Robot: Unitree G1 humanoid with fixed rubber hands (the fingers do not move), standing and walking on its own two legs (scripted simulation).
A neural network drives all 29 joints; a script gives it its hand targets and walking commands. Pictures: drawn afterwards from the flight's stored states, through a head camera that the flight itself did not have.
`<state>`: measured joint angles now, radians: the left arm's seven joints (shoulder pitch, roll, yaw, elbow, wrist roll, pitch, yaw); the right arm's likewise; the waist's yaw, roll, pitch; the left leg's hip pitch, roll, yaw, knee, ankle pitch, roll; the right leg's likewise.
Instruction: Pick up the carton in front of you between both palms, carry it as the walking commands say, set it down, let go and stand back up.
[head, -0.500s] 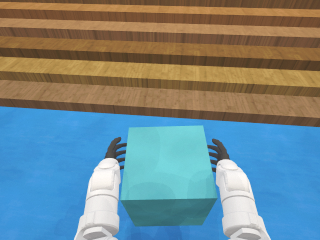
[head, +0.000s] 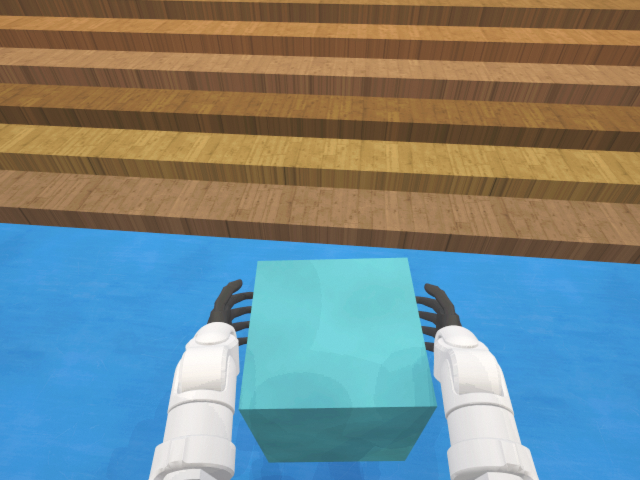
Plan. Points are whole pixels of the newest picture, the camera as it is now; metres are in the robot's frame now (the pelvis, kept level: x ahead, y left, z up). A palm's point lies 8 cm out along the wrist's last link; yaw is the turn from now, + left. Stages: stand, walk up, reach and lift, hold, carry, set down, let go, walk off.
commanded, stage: reach and lift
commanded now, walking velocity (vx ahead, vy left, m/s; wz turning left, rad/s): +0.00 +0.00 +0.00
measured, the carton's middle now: (334, 365) +0.29 +0.00 -0.05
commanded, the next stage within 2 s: hold in 0.16 s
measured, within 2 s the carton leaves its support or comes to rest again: neither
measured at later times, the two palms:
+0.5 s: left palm (217, 333) +0.28 +0.15 +0.05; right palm (452, 337) +0.27 -0.15 +0.05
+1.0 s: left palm (211, 296) +0.32 +0.16 +0.07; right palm (438, 301) +0.31 -0.14 +0.07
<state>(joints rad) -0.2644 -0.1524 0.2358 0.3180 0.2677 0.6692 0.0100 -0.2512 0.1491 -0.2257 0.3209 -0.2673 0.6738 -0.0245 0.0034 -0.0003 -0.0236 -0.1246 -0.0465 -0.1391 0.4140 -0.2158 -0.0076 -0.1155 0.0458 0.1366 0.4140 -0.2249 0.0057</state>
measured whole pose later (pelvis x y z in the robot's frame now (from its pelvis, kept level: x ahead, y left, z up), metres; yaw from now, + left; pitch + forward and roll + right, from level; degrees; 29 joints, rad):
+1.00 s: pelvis +0.03 +0.02 -0.01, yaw -2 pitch +2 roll +0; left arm -0.22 -0.10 0.15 0.00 0.16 0.94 0.05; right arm -0.25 0.13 -0.13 0.04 -0.16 0.93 -0.07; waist -0.01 -0.01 -0.15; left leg -0.26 0.01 0.02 0.54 -0.31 0.01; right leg -0.34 -0.03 0.00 0.70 -0.45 0.01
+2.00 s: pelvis +0.60 -0.01 +0.00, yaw +2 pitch +4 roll +0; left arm -0.17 -0.14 0.11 -0.32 0.11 1.19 0.09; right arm -0.16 0.13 -0.12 -0.33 -0.11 1.21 -0.10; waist 0.03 0.01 -0.01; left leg -0.46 0.08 0.06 1.15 -0.32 0.02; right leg -0.33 -0.02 -0.26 0.42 -0.17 -0.10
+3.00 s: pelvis +1.32 -0.01 -0.03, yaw -1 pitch +9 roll +2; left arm -0.79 -0.09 0.25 -0.12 0.11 1.25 0.15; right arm -0.83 -0.03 -0.32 -0.08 0.01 1.30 -0.14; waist 0.09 -0.02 0.09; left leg -0.93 -0.15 -0.01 2.11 -0.91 0.08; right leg -0.10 0.02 0.01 0.55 -0.58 -0.07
